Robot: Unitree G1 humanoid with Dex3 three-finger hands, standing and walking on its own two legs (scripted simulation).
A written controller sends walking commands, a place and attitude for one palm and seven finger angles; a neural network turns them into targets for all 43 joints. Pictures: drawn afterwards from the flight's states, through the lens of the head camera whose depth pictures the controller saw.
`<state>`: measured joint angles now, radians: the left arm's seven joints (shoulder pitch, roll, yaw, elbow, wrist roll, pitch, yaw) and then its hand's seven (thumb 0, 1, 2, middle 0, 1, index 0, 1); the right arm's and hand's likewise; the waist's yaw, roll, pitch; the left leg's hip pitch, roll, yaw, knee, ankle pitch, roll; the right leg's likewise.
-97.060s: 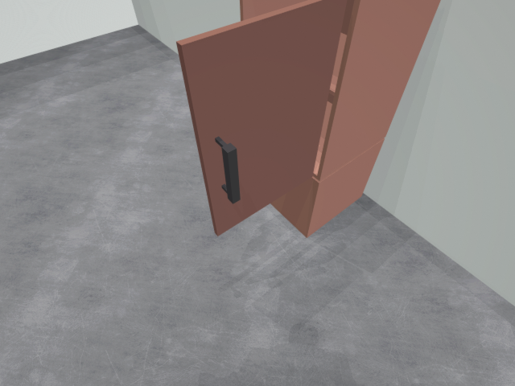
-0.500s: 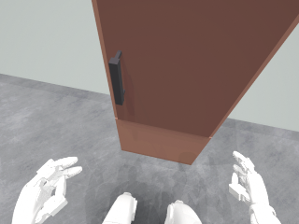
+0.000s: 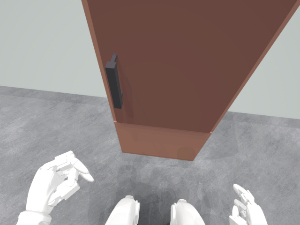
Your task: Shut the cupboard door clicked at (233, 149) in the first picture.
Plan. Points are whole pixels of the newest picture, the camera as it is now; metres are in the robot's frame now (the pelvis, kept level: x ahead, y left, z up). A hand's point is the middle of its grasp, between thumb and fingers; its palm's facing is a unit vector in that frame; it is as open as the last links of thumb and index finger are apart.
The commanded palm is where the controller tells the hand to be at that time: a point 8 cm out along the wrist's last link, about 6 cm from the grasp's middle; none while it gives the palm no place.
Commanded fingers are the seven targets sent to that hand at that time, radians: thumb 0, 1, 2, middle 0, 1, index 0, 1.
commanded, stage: raise the hand and make a fist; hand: left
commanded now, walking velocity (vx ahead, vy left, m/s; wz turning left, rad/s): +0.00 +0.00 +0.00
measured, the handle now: (116, 83) +0.50 +0.14 +0.05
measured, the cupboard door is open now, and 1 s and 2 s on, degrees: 0 0 0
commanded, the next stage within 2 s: bring the fist close to the handle in 0.90 s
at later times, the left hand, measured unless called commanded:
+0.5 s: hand (66, 168) +0.23 +0.20 +0.06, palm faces -0.05 -1.00 -0.04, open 3.1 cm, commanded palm +0.21 +0.25 +0.06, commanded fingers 0.00 0.90 0.90 -1.30 -1.50 -1.30 -1.50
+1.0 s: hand (82, 172) +0.23 +0.17 +0.05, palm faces -0.09 -1.00 -0.02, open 3.1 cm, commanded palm +0.22 +0.23 +0.06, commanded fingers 0.00 0.90 0.90 -1.30 -1.50 -1.30 -1.50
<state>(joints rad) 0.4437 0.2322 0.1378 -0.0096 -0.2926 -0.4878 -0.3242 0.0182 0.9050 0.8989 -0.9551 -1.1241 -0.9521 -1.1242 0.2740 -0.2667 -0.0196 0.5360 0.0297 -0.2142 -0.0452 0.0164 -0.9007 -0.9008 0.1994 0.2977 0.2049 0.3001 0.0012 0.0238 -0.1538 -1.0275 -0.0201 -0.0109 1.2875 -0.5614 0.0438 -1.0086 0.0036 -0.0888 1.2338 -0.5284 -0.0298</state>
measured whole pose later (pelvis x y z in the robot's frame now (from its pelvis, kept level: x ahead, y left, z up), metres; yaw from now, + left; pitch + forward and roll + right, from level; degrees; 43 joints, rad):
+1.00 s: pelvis +0.01 -0.01 +0.01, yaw +0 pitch +18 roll -3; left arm 0.39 0.26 0.14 -0.01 -0.29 -0.37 -0.32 0.02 0.90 0.90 -1.30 -1.50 -1.29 -1.50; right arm 0.25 -0.25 0.02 0.45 0.03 -0.14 -0.04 0.01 -0.90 -0.90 0.20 0.30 0.21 0.30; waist 0.00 0.03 -0.17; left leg -1.00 -0.01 -0.02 1.27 -0.58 0.03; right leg -0.98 0.02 -0.10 1.21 -0.54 -0.04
